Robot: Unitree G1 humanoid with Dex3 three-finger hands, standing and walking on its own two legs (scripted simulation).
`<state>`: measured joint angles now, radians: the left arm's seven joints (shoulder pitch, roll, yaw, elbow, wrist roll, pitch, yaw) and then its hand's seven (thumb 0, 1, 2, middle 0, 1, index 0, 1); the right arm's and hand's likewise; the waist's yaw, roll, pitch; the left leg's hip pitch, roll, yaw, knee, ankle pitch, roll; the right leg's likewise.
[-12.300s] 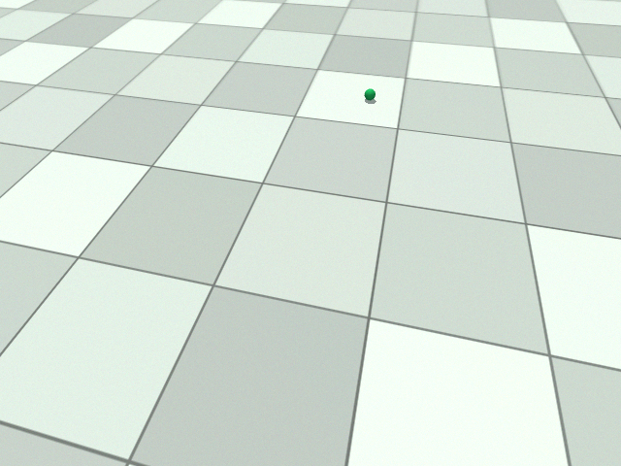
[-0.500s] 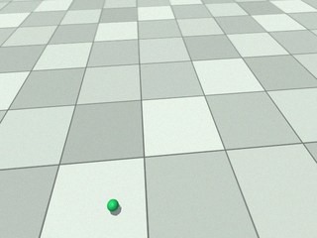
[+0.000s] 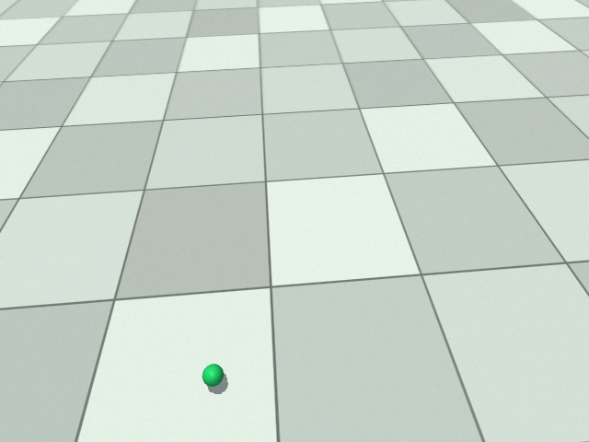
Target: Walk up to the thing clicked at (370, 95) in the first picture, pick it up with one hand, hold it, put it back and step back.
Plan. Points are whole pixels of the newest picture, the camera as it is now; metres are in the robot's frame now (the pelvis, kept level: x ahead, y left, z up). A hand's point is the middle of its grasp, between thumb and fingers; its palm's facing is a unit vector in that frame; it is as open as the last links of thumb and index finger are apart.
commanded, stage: stand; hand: left
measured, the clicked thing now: (213, 375) +0.43 +0.30 -0.75
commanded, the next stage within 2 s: rise first in 1.68 s
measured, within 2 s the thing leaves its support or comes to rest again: neither
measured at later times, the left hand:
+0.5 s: hand out of the picture +0.07 +0.26 -0.16, palm faces -0.03 -0.94 -0.34, open 7.4 cm
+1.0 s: hand out of the picture +0.07 +0.26 -0.16, palm faces -0.02 -0.94 -0.35, open 7.4 cm
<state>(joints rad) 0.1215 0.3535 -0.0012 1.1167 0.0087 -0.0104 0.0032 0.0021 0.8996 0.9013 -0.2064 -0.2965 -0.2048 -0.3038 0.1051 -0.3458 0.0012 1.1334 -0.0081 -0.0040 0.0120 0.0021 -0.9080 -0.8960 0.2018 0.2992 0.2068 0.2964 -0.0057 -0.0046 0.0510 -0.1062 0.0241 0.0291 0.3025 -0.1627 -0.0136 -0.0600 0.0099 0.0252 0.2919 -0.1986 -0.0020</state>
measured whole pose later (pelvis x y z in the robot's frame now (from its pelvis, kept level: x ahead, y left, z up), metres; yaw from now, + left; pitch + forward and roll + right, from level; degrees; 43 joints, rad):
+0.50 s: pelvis +0.01 +0.01 +0.00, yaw +0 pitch -2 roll +0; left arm 0.13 0.35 -0.01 1.12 0.01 -0.01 0.00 0.00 0.90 0.90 -0.21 -0.30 -0.20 -0.30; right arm 0.10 -0.34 0.00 1.14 -0.01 -0.01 0.01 0.00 -0.91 -0.90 0.20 0.30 0.21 0.30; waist 0.00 -0.01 0.05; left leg -0.11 0.01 0.03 0.31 -0.17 0.00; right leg -0.06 0.00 0.02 0.29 -0.21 0.01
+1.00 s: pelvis +0.01 +0.01 +0.00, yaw +1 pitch -2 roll +0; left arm 0.13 0.35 0.00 1.11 0.01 -0.01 0.01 0.00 0.90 0.90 -0.21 -0.30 -0.20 -0.30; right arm 0.10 -0.34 0.00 1.13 -0.01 -0.01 0.01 0.00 -0.91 -0.90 0.20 0.30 0.21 0.30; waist 0.00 -0.01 0.05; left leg -0.10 0.01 0.02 0.30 -0.17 0.00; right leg -0.05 -0.01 0.02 0.29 -0.21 0.01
